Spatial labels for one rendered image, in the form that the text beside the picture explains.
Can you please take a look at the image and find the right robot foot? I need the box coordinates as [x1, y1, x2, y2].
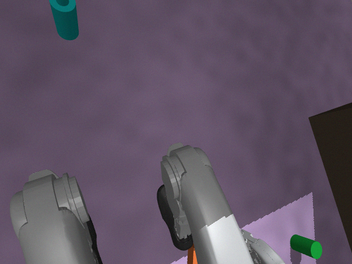
[157, 185, 193, 251]

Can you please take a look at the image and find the left robot foot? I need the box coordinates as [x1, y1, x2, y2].
[86, 215, 103, 264]

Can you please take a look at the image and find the right robot hand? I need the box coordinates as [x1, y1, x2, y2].
[241, 229, 285, 264]

